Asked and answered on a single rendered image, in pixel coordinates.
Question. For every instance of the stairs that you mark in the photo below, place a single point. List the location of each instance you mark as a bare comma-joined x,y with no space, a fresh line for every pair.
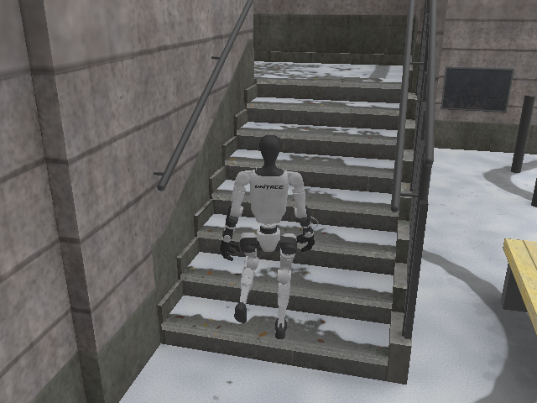
328,324

